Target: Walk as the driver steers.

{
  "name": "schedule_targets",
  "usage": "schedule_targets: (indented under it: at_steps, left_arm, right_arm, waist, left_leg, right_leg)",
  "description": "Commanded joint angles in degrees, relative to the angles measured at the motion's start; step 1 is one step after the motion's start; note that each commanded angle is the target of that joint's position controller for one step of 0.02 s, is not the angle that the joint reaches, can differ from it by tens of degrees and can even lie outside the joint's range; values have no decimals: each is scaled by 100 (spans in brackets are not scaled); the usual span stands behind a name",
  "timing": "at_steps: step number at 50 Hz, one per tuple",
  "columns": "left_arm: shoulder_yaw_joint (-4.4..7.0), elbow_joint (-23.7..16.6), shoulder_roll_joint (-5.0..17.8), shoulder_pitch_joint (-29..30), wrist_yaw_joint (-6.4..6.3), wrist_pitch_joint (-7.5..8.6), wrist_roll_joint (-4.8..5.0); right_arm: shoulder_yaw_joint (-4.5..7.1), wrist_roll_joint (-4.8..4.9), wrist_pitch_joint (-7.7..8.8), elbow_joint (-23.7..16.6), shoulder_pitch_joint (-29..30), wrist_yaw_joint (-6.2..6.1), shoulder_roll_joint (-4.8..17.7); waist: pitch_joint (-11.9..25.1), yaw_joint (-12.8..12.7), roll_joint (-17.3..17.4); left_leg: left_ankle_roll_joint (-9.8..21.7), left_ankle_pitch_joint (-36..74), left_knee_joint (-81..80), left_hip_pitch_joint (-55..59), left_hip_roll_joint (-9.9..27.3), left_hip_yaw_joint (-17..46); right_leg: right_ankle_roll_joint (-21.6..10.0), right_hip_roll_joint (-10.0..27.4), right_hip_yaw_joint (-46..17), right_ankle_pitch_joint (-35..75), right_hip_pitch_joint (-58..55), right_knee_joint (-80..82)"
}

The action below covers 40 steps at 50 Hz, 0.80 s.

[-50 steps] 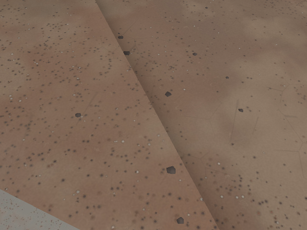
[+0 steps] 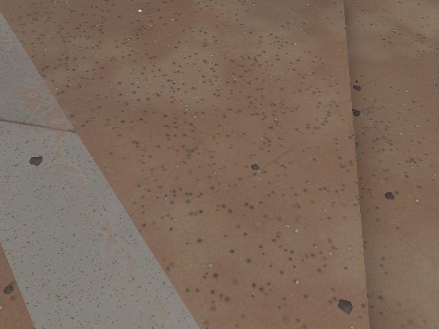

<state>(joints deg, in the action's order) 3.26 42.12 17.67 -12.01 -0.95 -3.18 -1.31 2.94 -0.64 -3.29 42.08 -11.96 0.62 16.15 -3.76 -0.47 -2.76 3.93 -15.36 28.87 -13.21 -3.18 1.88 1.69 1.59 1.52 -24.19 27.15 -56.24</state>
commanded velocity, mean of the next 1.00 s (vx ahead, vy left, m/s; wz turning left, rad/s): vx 0.00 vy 0.00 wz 0.50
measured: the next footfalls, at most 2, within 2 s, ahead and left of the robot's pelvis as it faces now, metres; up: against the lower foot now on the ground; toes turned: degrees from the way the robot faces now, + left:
right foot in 0.42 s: +0.07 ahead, -0.10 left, +0.00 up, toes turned +20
left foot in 0.86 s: -0.03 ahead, +0.09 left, +0.00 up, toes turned +28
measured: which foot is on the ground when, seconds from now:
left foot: down 0.00-0.42, up 0.44-0.84, down 0.86-1.00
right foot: up 0.00-0.40, down 0.42-0.86, up 0.88-1.00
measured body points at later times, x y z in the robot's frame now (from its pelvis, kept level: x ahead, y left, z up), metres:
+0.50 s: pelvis +0.00 -0.02 +0.00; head +0.04 -0.04 +0.45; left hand +0.07 +0.28 -0.08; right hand +0.18 -0.27 -0.13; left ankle -0.03 +0.08 -0.70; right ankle +0.04 -0.11 -0.74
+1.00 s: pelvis -0.02 +0.01 +0.00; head -0.02 +0.04 +0.45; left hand -0.10 +0.27 -0.14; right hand +0.24 -0.12 -0.09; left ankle -0.07 +0.07 -0.74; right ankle +0.03 -0.12 -0.70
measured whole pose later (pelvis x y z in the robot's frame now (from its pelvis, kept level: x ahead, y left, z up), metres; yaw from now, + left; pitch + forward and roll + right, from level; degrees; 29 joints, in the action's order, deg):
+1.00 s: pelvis -0.02 +0.01 +0.00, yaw +29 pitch -1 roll -1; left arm 2.1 44.3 16.2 -16.1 0.3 -3.6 -0.7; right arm -0.6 -1.4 -1.1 40.9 -8.0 -0.8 12.0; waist -3.1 -2.4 -3.1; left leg 3.9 -13.8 24.8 -10.4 -2.8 -0.6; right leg 0.6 1.3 0.1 -25.6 19.8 -46.4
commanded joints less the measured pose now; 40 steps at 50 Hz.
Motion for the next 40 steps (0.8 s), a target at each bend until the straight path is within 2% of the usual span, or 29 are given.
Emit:
schedule_targets:
  at_steps: [1,3,7,11,16,18,19,20,21,22,23,24,25,26,27,29,33,36,40]
  left_arm:
    - [161,-316,569,-114,41,80,-57]
    - [134,-377,460,-9,56,57,-16]
    - [102,-510,416,272,4,10,0]
    - [68,-627,395,450,-28,45,25]
    - [23,-713,399,396,-74,127,108]
    - [6,-688,388,178,-113,174,140]
    - [-3,-626,361,-38,-146,210,136]
    - [9,-568,406,-247,-198,258,97]
    - [79,-609,796,-220,-260,288,27]
    - [133,-839,1259,221,-246,254,34]
    - [165,-748,1169,70,-195,215,-26]
    - [43,-777,742,258,-152,222,6]
    - [-17,-803,517,512,-119,228,22]
    - [-35,-848,466,660,-129,230,1]
    - [-41,-863,455,649,-152,241,-11]
    - [-12,-792,484,354,-144,263,-31]
    - [75,-604,599,-154,-136,311,-33]
    - [129,-557,695,-138,-72,324,-53]
    - [174,-430,838,-150,32,286,-48]
  right_arm:
    - [221,63,91,-404,202,-72,857]
    - [258,71,125,-352,-38,-52,938]
    - [295,16,137,-298,-367,-76,989]
    - [346,-37,129,-305,-464,-69,1103]
    - [381,-64,104,-338,-282,-31,1146]
    - [388,-42,92,-347,-103,-18,1131]
    - [381,-5,86,-366,53,-22,1088]
    - [355,50,92,-386,162,-42,998]
    - [268,79,123,-423,-78,-55,650]
    - [243,59,148,-473,-428,-94,477]
    - [370,-141,127,-421,-258,-113,1012]
    - [421,-134,111,-365,-203,-84,1084]
    - [419,-124,67,-256,-297,-33,1009]
    - [414,-96,18,-197,-426,40,959]
    - [397,-60,-13,-160,-517,108,914]
    - [348,-13,-32,-222,-300,161,832]
    - [259,-25,-76,-405,146,190,671]
    - [177,-6,-84,-525,305,221,527]
    - [107,59,-34,-554,144,153,459]
  waist:
    - [514,-30,982]
    - [582,54,819]
    - [466,237,971]
    - [496,309,916]
    - [604,230,978]
    - [628,90,1003]
    - [620,-74,963]
    - [601,-217,845]
    - [733,-64,-27]
    - [667,139,-984]
    - [541,21,-652]
    - [359,159,-297]
    - [192,266,-186]
    - [261,345,-355]
    - [300,317,-512]
    - [361,136,-452]
    - [435,-150,-528]
    - [508,-167,-626]
    - [673,-93,-832]
  left_leg:
    - [798,2554,-1054,651,1205,1445]
    - [837,2571,-1005,878,1230,1591]
    - [924,1979,-998,1036,1245,2058]
    - [983,1868,-868,878,1211,2458]
    - [866,2305,-688,523,1043,2911]
    - [695,2320,-617,324,916,3063]
    - [513,2047,-537,89,755,3041]
    - [238,1398,-343,-329,513,2907]
    - [-114,-285,443,-945,35,2279]
    - [-333,-1824,1646,-1893,-943,952]
    - [-415,-1838,2747,-1772,-516,673]
    - [-439,-1504,3205,-1629,-361,716]
    - [-484,-1149,3550,-1547,-308,658]
    - [-541,-886,3835,-1578,-291,552]
    - [-618,-815,3999,-1671,-274,431]
    - [-734,-760,3874,-1830,-189,251]
    - [-792,-899,3110,-1993,27,112]
    - [-688,-1092,2256,-1431,172,-134]
    - [-437,-1063,950,-404,5,-447]
  right_leg:
    - [41,-59,-288,374,533,-579]
    - [76,-87,-324,413,648,-447]
    - [94,-139,-408,308,796,184]
    - [33,-262,-477,150,495,722]
    - [-115,-517,-531,10,-334,1465]
    - [-190,-593,-557,138,-898,2136]
    - [-227,-599,-539,500,-1387,2801]
    - [-276,-421,-617,1008,-2021,3639]
    - [-522,668,-1610,719,-2631,4210]
    - [-1098,1997,-3125,1117,-2746,4453]
    - [-1607,2195,-2997,1734,-1979,4275]
    - [-1575,1851,-2491,1991,-1679,4229]
    - [-1404,1432,-1846,2116,-1465,4174]
    - [-1264,1132,-1419,2236,-1570,4110]
    - [-1264,1018,-1145,2655,-1699,4033]
    - [-1321,1016,-893,3016,-2023,3933]
    - [-1469,1300,-812,3270,-2621,3805]
    - [-1439,1384,-526,3431,-2438,3662]
    - [-1343,1362,-384,3977,-2077,3224]
Keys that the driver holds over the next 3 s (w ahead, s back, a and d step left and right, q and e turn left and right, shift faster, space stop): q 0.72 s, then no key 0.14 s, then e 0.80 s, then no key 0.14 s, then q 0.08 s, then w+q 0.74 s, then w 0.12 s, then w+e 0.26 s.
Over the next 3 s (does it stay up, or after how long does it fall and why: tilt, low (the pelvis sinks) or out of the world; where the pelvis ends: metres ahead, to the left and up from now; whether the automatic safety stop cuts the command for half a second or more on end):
stays up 0.35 0.16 0.01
